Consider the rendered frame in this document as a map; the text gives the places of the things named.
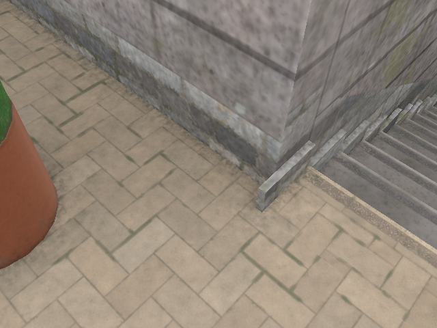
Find stairs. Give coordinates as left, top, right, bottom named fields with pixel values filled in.
left=320, top=105, right=437, bottom=249

